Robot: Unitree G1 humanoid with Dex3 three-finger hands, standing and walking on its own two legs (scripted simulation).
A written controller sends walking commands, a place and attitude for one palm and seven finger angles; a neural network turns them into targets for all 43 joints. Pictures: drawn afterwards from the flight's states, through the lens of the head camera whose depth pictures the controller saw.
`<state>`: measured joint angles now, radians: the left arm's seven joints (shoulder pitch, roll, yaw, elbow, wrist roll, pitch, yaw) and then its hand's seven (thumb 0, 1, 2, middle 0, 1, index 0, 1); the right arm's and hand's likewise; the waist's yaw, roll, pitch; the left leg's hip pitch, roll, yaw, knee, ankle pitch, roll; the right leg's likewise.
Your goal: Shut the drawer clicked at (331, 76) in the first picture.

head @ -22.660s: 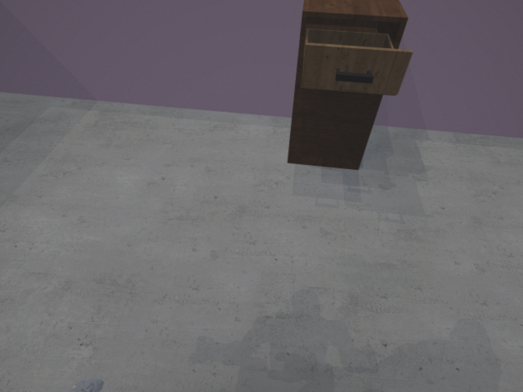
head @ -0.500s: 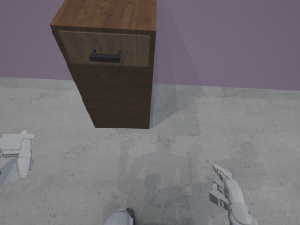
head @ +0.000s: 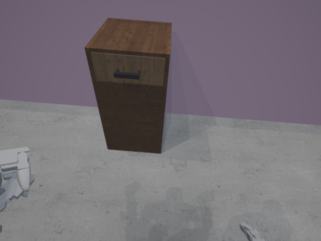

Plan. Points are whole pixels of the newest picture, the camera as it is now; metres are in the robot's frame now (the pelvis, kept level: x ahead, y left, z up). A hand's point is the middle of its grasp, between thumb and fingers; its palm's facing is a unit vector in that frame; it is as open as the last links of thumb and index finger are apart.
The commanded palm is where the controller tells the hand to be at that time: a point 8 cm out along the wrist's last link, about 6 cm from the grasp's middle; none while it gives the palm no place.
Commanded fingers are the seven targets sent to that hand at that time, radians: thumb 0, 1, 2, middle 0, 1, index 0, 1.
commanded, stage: stop stepping back and stand still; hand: left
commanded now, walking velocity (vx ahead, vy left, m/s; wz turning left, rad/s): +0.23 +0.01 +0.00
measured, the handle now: (127, 73) +0.89 +0.24 -0.06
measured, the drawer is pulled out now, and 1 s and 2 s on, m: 0.00 0.00 0.00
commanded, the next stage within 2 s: let the arm hang, fingers relaxed in 1.24 s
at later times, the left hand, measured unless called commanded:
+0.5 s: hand (5, 208) +0.12 +0.26 +0.17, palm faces +0.47 -0.79 -0.40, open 3.2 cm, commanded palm +0.06 +0.29 +0.18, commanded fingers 0.00 0.90 0.90 -1.40 -1.60 -1.40 -1.60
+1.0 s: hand (9, 186) +0.16 +0.28 +0.16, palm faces +0.40 -0.80 -0.44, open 3.3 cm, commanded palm +0.10 +0.31 +0.18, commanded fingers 0.00 0.90 0.90 -1.40 -1.60 -1.40 -1.60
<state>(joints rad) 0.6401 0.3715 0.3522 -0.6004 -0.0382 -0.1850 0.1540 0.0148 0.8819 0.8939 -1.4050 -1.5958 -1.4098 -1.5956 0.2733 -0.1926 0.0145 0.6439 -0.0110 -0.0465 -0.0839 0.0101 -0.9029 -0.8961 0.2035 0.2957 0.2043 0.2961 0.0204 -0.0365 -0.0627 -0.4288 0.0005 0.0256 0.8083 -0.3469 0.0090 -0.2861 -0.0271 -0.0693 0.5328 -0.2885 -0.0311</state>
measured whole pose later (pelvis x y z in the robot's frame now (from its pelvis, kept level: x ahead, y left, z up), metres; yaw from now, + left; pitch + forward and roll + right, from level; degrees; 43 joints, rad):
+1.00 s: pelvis -0.01 +0.03 +0.00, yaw +4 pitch +0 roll -1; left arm 0.62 0.39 0.35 -0.57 -0.03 -0.21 0.14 0.02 0.89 0.89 -1.40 -1.60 -1.41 -1.60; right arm 0.18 -0.18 0.03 0.60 -0.01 -0.10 -0.07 0.01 -0.90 -0.90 0.20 0.30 0.20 0.30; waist -0.01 -0.02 0.04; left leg -0.24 0.01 0.04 0.47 -0.23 0.02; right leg -0.21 0.00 -0.04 0.43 -0.21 0.00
